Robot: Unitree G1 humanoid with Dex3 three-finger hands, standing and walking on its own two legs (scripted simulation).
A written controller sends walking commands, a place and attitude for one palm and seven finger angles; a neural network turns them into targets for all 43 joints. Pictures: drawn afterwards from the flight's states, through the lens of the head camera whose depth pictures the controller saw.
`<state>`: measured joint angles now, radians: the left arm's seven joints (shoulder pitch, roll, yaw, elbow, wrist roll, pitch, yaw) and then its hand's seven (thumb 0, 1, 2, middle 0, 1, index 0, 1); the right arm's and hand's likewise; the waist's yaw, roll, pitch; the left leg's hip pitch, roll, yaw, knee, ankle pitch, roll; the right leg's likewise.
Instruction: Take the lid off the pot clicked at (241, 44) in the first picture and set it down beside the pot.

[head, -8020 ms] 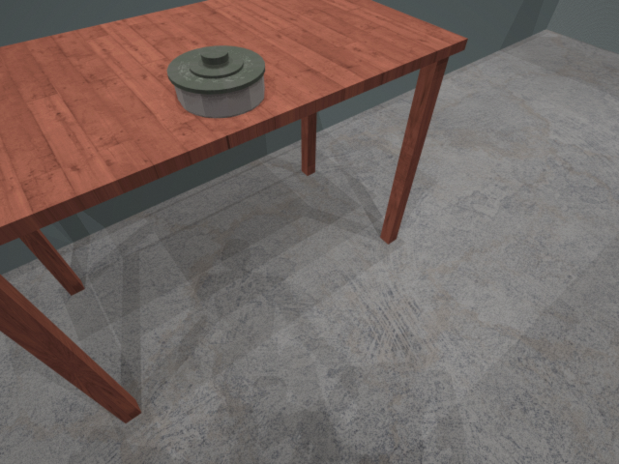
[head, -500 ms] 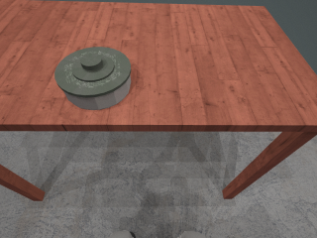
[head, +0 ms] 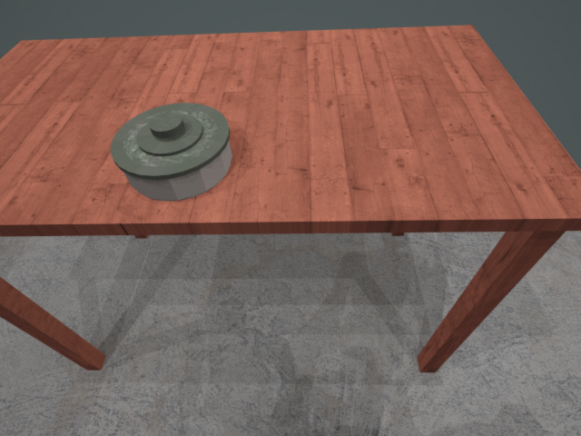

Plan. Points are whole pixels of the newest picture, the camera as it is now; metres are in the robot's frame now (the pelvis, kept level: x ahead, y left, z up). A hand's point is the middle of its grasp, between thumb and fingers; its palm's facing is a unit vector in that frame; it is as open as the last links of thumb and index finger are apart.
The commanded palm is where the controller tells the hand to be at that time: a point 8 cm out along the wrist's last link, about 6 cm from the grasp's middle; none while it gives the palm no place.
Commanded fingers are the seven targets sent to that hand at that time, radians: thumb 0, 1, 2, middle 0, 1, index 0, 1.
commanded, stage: come to a stop and stand still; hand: left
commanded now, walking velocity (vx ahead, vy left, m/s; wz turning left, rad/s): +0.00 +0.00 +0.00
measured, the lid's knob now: (166, 124) +0.52 +0.25 +0.15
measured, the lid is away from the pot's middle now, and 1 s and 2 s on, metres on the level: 0.00 0.00 0.00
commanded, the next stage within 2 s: look again from close up in 0.48 s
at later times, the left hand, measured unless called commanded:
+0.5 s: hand out of the picture +0.01 +0.22 -0.18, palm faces +0.02 -0.98 -0.20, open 7.3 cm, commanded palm none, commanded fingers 0.00 0.90 0.90 -0.20 -0.30 -0.20 -0.30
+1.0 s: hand out of the picture +0.04 +0.24 -0.18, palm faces -0.02 -0.96 -0.26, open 7.3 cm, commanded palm none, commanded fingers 0.00 0.90 0.90 -0.20 -0.30 -0.20 -0.30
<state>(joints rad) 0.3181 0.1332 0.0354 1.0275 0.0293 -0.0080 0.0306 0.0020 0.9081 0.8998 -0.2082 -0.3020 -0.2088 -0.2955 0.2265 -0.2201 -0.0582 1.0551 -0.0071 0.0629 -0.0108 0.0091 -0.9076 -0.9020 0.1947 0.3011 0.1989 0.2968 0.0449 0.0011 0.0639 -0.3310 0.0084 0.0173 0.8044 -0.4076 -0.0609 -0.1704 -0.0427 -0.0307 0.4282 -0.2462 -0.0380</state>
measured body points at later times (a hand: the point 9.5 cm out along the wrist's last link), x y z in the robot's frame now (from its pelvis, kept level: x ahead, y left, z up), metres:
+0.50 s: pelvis -0.01 +0.05 -0.01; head +0.00 +0.05 +0.44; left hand +0.01 +0.28 -0.17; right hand +0.03 -0.19 -0.16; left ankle -0.01 +0.17 -0.75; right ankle -0.01 -0.09 -0.75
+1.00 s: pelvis -0.02 +0.05 -0.02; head -0.03 +0.03 +0.43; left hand +0.04 +0.29 -0.16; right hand +0.00 -0.18 -0.18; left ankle -0.01 +0.17 -0.75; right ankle -0.01 -0.09 -0.75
